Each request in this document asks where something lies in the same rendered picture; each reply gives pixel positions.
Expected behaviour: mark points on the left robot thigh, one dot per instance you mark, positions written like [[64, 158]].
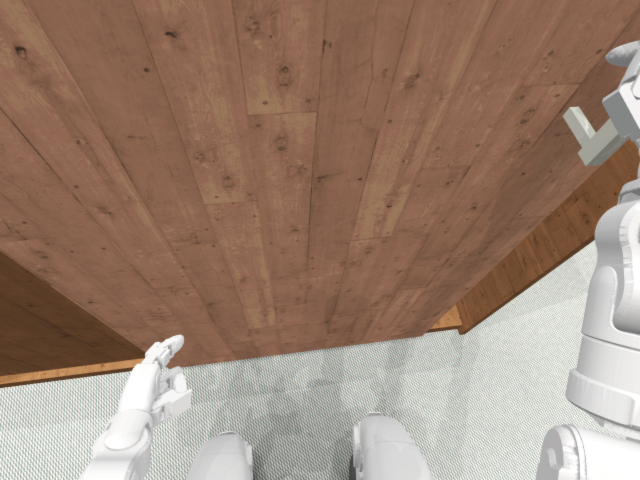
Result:
[[225, 457]]

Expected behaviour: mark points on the robot thigh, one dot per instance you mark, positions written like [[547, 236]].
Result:
[[384, 450], [225, 457]]

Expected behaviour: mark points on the left robot forearm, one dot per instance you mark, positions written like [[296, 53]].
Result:
[[123, 450]]

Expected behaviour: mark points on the right robot thigh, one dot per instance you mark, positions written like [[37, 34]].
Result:
[[384, 450]]

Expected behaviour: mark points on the right robot hand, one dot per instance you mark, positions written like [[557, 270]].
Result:
[[623, 104]]

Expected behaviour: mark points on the wardrobe door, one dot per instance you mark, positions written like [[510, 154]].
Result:
[[267, 177], [41, 329]]

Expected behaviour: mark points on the handle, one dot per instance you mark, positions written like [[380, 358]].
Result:
[[598, 146]]

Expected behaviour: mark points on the robot right upper arm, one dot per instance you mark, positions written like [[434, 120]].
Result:
[[570, 452]]

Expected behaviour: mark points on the left robot hand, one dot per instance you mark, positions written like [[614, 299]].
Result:
[[149, 391]]

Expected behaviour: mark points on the right robot forearm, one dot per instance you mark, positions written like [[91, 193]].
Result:
[[606, 382]]

